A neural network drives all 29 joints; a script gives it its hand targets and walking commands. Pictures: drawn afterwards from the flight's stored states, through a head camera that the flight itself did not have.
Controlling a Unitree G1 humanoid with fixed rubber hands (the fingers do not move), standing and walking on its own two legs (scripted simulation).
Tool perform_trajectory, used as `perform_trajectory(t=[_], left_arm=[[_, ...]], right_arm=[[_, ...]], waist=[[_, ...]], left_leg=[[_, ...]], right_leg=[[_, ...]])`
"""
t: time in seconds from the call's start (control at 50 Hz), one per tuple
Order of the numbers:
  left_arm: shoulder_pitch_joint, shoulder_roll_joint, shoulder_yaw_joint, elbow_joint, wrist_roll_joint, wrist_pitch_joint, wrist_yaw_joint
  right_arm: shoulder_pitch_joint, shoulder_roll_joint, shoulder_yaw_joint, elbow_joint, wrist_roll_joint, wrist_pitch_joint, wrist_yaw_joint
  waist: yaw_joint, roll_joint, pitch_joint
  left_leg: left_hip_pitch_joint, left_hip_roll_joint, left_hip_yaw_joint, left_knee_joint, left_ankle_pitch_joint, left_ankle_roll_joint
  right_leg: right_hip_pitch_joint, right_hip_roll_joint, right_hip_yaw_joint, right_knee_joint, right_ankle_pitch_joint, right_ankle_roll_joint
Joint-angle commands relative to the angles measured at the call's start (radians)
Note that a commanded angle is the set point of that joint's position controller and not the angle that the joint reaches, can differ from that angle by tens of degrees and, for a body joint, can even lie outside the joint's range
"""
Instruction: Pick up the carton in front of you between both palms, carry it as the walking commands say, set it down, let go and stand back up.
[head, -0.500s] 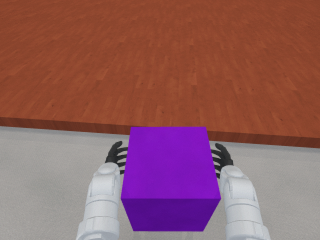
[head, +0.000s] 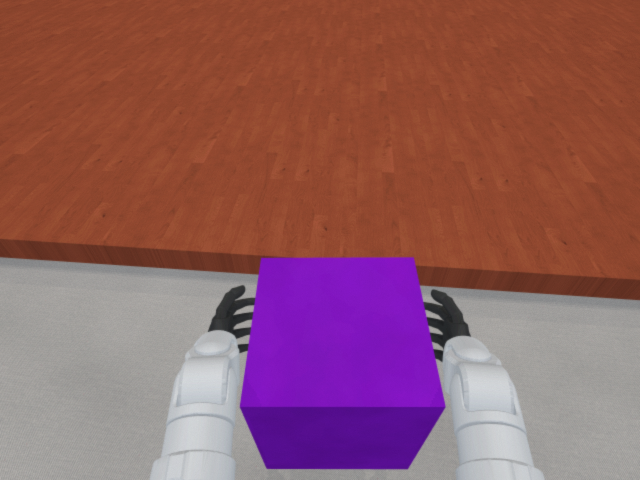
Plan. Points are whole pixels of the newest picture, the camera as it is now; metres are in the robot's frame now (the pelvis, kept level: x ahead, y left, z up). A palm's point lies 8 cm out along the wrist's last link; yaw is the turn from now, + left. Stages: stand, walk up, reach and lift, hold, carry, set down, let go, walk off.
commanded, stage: reach and lift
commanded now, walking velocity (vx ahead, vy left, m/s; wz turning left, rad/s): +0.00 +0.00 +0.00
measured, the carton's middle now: (337, 367) +0.29 +0.00 -0.04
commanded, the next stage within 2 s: hold in 0.28 s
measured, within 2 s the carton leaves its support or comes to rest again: neither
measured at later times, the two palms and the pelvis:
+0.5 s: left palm (217, 342) +0.28 +0.15 +0.05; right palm (462, 347) +0.27 -0.15 +0.05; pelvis -0.01 +0.00 +0.00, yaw +0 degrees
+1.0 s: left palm (221, 313) +0.30 +0.15 +0.07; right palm (463, 322) +0.30 -0.15 +0.07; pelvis +0.01 +0.00 -0.01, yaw -1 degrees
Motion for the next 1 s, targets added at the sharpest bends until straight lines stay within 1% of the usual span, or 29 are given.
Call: perform_trajectory(t=[0.0,0.1,0.26,0.34,0.36,0.4,0.46,0.5,0.6,0.76,0.78,0.8,0.82,0.84,0.86,0.88,0.9,0.92,0.94,0.98], left_arm=[[-0.403,-0.922,-0.546,-0.059,-0.239,-0.016,-0.226],[-0.399,-0.914,-0.562,-0.092,-0.249,-0.006,-0.224],[-0.433,-0.905,-0.569,-0.104,-0.251,0.01,-0.224],[-0.431,-0.921,-0.631,-0.181,-0.287,0.038,-0.222],[-0.42,-0.909,-0.629,-0.186,-0.288,0.051,-0.219],[-0.399,-0.876,-0.595,-0.163,-0.27,0.072,-0.214],[-0.424,-0.848,-0.538,-0.101,-0.238,0.083,-0.212],[-0.474,-0.868,-0.543,-0.097,-0.242,0.079,-0.218],[-0.552,-0.922,-0.57,-0.101,-0.262,0.067,-0.232],[-0.532,-0.907,-0.542,-0.057,-0.244,0.067,-0.228],[-0.55,-0.894,-0.55,-0.065,-0.258,0.075,-0.224],[-0.571,-0.907,-0.575,-0.094,-0.282,0.081,-0.218],[-0.601,-0.917,-0.608,-0.138,-0.303,0.09,-0.21],[-0.615,-0.921,-0.619,-0.169,-0.314,0.104,-0.202],[-0.619,-0.923,-0.637,-0.194,-0.327,0.118,-0.195],[-0.616,-0.921,-0.654,-0.21,-0.34,0.134,-0.187],[-0.598,-0.922,-0.679,-0.225,-0.352,0.153,-0.177],[-0.586,-0.919,-0.695,-0.246,-0.365,0.174,-0.166],[-0.577,-0.91,-0.713,-0.278,-0.38,0.198,-0.154],[-0.553,-0.884,-0.75,-0.363,-0.409,0.255,-0.127]], right_arm=[[-0.418,0.911,0.534,-0.068,0.228,-0.02,0.208],[-0.409,0.905,0.548,-0.098,0.236,-0.009,0.203],[-0.445,0.903,0.555,-0.109,0.245,0.006,0.201],[-0.445,0.916,0.621,-0.185,0.283,0.034,0.197],[-0.434,0.904,0.618,-0.188,0.282,0.047,0.194],[-0.417,0.869,0.589,-0.168,0.262,0.069,0.189],[-0.436,0.838,0.519,-0.107,0.225,0.081,0.191],[-0.483,0.858,0.515,-0.101,0.228,0.078,0.2],[-0.561,0.902,0.549,-0.111,0.249,0.064,0.216],[-0.557,0.886,0.534,-0.08,0.235,0.061,0.212],[-0.584,0.879,0.552,-0.092,0.254,0.071,0.209],[-0.601,0.885,0.561,-0.125,0.27,0.078,0.204],[-0.616,0.895,0.592,-0.163,0.295,0.089,0.197],[-0.616,0.908,0.61,-0.184,0.309,0.102,0.19],[-0.624,0.914,0.631,-0.219,0.322,0.115,0.181],[-0.631,0.913,0.645,-0.239,0.329,0.133,0.173],[-0.621,0.904,0.66,-0.258,0.334,0.154,0.164],[-0.612,0.896,0.673,-0.276,0.344,0.176,0.154],[-0.595,0.888,0.688,-0.298,0.356,0.201,0.142],[-0.557,0.868,0.734,-0.374,0.381,0.254,0.108]], waist=[[-0.001,0.007,-0.273],[-0.001,0.002,-0.262],[0.004,0.004,-0.237],[0.002,0.009,-0.293],[-0.001,0.009,-0.284],[-0.003,0.008,-0.225],[-0.004,0.009,-0.115],[-0.004,0.01,-0.11],[-0.004,0.008,-0.193],[0.0,0.004,-0.194],[-0.001,0.012,-0.255],[0.001,0.025,-0.255],[-0.002,0.015,-0.244],[-0.003,0.0,-0.243],[-0.002,0.003,-0.237],[-0.001,0.011,-0.253],[0.0,0.024,-0.281],[0.001,0.031,-0.31],[-0.001,0.032,-0.335],[-0.009,0.035,-0.322]], left_leg=[[0.125,-0.092,0.001,-0.037,0.288,-0.003],[0.127,-0.093,0.002,-0.041,0.282,-0.001],[0.107,-0.09,0.008,-0.044,0.198,0.004],[0.139,-0.091,0.006,-0.046,0.234,0.0],[0.14,-0.09,0.005,-0.051,0.231,-0.001],[0.123,-0.087,0.005,-0.062,0.192,0.0],[0.075,-0.082,0.01,-0.079,0.051,0.005],[0.067,-0.079,0.014,-0.078,-0.002,0.007],[0.085,-0.077,0.013,-0.063,0.008,0.01],[0.094,-0.078,0.014,-0.063,0.031,0.007],[-0.014,0.104,0.014,0.006,-0.109,0.011],[-0.041,0.074,-0.006,-0.006,-0.349,0.013],[-0.079,0.067,-0.007,0.012,-0.502,0.013],[-0.106,0.074,-0.013,0.001,-0.545,0.015],[-0.125,0.072,-0.005,0.011,-0.494,0.012],[-0.118,0.083,-0.005,0.015,-0.425,0.013],[-0.097,0.091,-0.003,0.031,-0.354,0.018],[-0.08,0.097,-0.002,0.047,-0.312,0.025],[-0.071,0.105,-0.013,0.055,-0.335,0.033],[-0.109,0.126,-0.063,0.031,-0.445,0.053]], right_leg=[[0.066,0.093,-0.009,-0.048,0.295,0.001],[0.074,0.093,-0.007,-0.054,0.294,0.002],[0.062,0.09,-0.008,-0.059,0.209,0.0],[0.094,0.089,-0.004,-0.063,0.252,0.003],[0.095,0.089,-0.004,-0.067,0.25,0.002],[0.079,0.088,-0.007,-0.079,0.203,-0.001],[0.035,0.084,-0.016,-0.093,0.056,-0.008],[0.022,0.081,-0.021,-0.092,0.003,-0.009],[0.03,0.079,-0.022,-0.074,0.017,-0.01],[0.032,0.082,-0.023,-0.074,0.028,-0.009],[-0.071,-0.099,0.001,-0.013,-0.094,-0.019],[-0.118,-0.073,0.031,-0.049,-0.35,-0.027],[-0.155,-0.064,0.035,-0.044,-0.504,-0.035],[-0.178,-0.064,0.031,-0.049,-0.542,-0.03],[-0.193,-0.055,0.012,-0.032,-0.495,-0.025],[-0.19,-0.06,0.001,-0.012,-0.43,-0.021],[-0.178,-0.064,-0.016,0.023,-0.349,-0.021],[-0.165,-0.066,-0.026,0.057,-0.284,-0.025],[-0.158,-0.071,-0.024,0.074,-0.279,-0.03],[-0.202,-0.074,-0.006,0.094,-0.367,-0.038]])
